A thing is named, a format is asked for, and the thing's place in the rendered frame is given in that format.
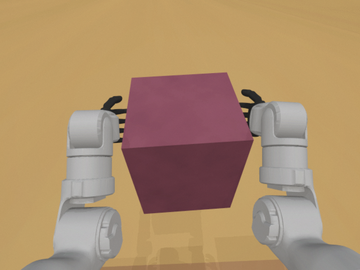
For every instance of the carton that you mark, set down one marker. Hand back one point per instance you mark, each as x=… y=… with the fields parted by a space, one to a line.
x=185 y=142

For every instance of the robot left forearm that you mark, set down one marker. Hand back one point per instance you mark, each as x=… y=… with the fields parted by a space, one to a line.
x=90 y=137

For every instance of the left robot upper arm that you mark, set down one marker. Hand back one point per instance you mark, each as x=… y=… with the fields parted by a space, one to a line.
x=85 y=238

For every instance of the robot right hand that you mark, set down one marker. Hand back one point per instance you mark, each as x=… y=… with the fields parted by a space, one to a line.
x=257 y=100

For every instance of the robot left hand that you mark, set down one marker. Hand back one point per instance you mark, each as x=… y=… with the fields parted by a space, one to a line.
x=109 y=104

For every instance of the robot right forearm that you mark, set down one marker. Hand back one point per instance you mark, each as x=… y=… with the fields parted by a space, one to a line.
x=283 y=130

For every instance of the right robot upper arm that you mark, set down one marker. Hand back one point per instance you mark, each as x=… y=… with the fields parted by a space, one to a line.
x=291 y=227

